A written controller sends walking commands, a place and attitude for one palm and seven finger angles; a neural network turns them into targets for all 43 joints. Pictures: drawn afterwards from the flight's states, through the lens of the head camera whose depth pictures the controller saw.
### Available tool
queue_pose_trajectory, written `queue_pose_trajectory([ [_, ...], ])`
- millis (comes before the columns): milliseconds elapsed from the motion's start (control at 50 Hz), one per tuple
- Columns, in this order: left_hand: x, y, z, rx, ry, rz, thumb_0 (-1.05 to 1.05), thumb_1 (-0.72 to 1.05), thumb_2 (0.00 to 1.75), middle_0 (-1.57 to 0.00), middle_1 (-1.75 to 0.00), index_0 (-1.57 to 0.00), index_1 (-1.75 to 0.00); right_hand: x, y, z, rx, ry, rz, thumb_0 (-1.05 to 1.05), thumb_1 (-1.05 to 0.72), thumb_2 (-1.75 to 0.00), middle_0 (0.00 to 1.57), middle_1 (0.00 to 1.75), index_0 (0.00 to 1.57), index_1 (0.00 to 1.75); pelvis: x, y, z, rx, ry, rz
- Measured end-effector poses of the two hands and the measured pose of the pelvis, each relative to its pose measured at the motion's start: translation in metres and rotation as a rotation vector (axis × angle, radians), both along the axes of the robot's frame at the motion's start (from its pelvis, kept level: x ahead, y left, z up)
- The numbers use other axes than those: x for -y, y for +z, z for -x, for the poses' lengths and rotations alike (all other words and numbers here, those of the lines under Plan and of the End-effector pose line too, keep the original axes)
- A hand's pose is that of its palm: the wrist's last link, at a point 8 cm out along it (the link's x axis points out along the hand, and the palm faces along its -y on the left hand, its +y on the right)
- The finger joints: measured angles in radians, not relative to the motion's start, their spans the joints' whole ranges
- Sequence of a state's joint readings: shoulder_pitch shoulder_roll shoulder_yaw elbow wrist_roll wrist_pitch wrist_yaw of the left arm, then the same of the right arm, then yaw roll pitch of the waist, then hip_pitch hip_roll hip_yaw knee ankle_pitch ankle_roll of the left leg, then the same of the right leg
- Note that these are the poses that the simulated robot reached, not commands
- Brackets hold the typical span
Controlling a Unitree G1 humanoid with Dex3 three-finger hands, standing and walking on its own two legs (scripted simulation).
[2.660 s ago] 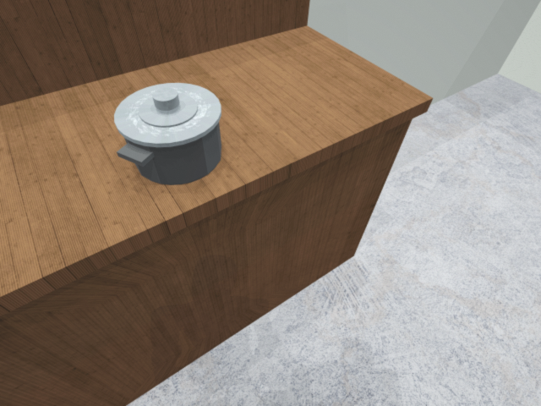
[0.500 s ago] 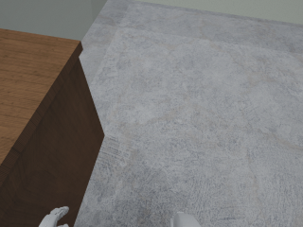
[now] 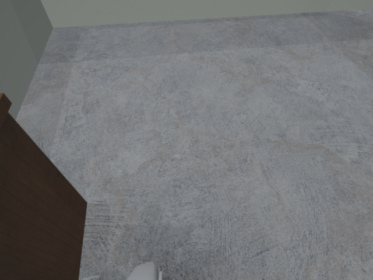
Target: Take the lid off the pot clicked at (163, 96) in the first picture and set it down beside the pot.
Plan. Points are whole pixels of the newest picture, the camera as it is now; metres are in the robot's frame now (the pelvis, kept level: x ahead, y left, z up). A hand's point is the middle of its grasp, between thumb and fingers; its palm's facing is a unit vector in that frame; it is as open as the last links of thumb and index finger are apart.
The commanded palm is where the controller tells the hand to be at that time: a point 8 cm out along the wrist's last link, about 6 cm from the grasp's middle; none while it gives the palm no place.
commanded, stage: walk to a spot facing it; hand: left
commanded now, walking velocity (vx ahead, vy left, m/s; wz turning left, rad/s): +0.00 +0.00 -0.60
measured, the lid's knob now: out of the picture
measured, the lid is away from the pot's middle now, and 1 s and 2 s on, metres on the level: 0.00 0.00 0.00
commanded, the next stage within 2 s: turn to face it in 1.54 s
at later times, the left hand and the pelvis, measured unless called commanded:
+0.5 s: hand out of the picture +0.10 +0.23 -0.17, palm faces -0.26 -0.95 -0.20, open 7.4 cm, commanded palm none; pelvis -0.01 +0.04 +0.01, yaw -19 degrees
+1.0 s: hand (141, 274) +0.15 +0.12 -0.17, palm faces -0.49 -0.85 -0.19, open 7.4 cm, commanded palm none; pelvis +0.07 -0.05 +0.00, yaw -35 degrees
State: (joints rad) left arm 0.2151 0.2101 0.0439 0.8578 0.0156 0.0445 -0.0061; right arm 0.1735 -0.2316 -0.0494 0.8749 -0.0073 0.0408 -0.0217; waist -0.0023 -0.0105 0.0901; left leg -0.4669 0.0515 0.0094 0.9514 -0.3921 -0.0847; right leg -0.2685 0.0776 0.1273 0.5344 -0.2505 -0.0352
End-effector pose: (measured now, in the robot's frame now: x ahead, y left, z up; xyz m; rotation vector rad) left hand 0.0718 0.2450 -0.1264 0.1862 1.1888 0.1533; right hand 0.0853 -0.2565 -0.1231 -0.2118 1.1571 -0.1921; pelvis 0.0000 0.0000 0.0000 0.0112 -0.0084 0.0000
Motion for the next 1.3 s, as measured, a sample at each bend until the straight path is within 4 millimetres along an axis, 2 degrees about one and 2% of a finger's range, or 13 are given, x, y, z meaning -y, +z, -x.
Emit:
queue_pose_trajectory([
  [100,-0.021,-0.015,0.011,-0.045,-0.003,0.016,0.01,0.91,0.90,-0.20,-0.30,-0.21,-0.30,-0.025,0.010,-0.016,0.087,-0.020,0.013,0.00,-0.90,-0.90,0.20,0.30,0.20,0.30,-0.019,-0.005,0.001,-0.006,-0.058,0.017],
  [160,-0.037,-0.028,0.010,-0.062,-0.014,0.026,0.01,0.91,0.90,-0.20,-0.30,-0.21,-0.30,-0.039,0.015,-0.013,0.124,-0.035,0.030,0.00,-0.90,-0.90,0.20,0.30,0.20,0.30,-0.031,-0.010,0.002,-0.004,-0.098,0.019],
  [380,-0.054,-0.014,-0.011,-0.109,-0.149,0.028,0.01,0.91,0.90,-0.20,-0.30,-0.20,-0.29,-0.061,0.024,0.060,0.045,-0.189,0.017,0.00,-0.90,-0.90,0.20,0.30,0.21,0.30,-0.048,0.007,0.007,-0.002,-0.251,0.042],
  [500,-0.030,-0.009,-0.039,-0.109,-0.266,0.015,0.01,0.91,0.90,-0.19,-0.30,-0.20,-0.29,-0.054,0.012,0.121,-0.031,-0.328,-0.005,0.00,-0.90,-0.90,0.20,0.30,0.21,0.30,-0.042,0.007,0.014,-0.009,-0.332,0.031],
  [640,0.034,-0.001,-0.088,-0.004,-0.441,0.001,0.01,0.91,0.90,-0.19,-0.30,-0.20,-0.29,-0.031,-0.016,0.203,-0.131,-0.495,-0.043,0.00,-0.90,-0.90,0.20,0.30,0.21,0.30,-0.013,-0.006,0.019,-0.018,-0.433,0.005],
  [720,0.060,0.006,-0.099,0.064,-0.464,-0.008,0.01,0.91,0.90,-0.20,-0.30,-0.20,-0.29,-0.017,-0.022,0.224,-0.200,-0.541,-0.069,0.00,-0.90,-0.90,0.20,0.30,0.20,0.30,0.004,-0.007,0.013,-0.008,-0.463,0.014],
  [780,0.069,0.010,-0.095,0.030,-0.476,-0.018,0.00,0.91,0.90,-0.20,-0.30,-0.20,-0.29,-0.003,-0.012,0.210,-0.159,-0.565,-0.069,0.01,-0.90,-0.90,0.20,0.30,0.20,0.30,0.017,0.002,0.002,-0.004,-0.508,0.001],
  [880,0.077,0.005,-0.091,-0.079,-0.508,-0.020,0.00,0.91,0.90,-0.20,-0.30,-0.20,-0.29,0.020,0.000,0.165,-0.045,-0.590,-0.048,0.01,-0.90,-0.90,0.20,0.30,0.20,0.30,0.033,0.008,-0.024,-0.001,-0.559,-0.002],
  [980,0.080,-0.005,-0.099,-0.176,-0.505,-0.015,0.01,0.91,0.90,-0.20,-0.30,-0.21,-0.29,0.039,0.004,0.099,0.027,-0.576,-0.034,0.01,-0.90,-0.90,0.20,0.30,0.20,0.30,0.044,0.004,-0.063,-0.007,-0.601,0.010],
  [1060,0.078,-0.020,-0.120,-0.249,-0.495,-0.015,0.01,0.91,0.90,-0.20,-0.30,-0.21,-0.29,0.052,0.004,0.032,0.084,-0.551,-0.016,0.01,-0.90,-0.90,0.20,0.30,0.20,0.30,0.051,-0.004,-0.105,-0.011,-0.632,0.022],
  [1120,0.077,-0.038,-0.150,-0.303,-0.510,-0.016,0.01,0.91,0.90,-0.20,-0.30,-0.21,-0.29,0.060,-0.001,-0.013,0.151,-0.555,0.029,0.00,-0.90,-0.90,0.20,0.30,0.20,0.30,0.055,-0.020,-0.142,-0.010,-0.673,0.032],
  [1160,0.083,-0.044,-0.179,-0.316,-0.539,-0.018,0.01,0.91,0.90,-0.20,-0.30,-0.21,-0.29,0.058,0.001,-0.027,0.171,-0.579,0.043,0.00,-0.90,-0.90,0.20,0.30,0.20,0.30,0.057,-0.021,-0.158,0.006,-0.704,0.034],
  [1300,0.147,-0.025,-0.312,-0.130,-0.664,0.025,0.01,0.91,0.90,-0.19,-0.30,-0.20,-0.29,0.031,0.010,-0.013,0.058,-0.759,0.013,-0.01,-0.93,-0.90,0.20,0.30,0.21,0.30,0.074,0.000,-0.205,0.017,-0.780,0.032],
])
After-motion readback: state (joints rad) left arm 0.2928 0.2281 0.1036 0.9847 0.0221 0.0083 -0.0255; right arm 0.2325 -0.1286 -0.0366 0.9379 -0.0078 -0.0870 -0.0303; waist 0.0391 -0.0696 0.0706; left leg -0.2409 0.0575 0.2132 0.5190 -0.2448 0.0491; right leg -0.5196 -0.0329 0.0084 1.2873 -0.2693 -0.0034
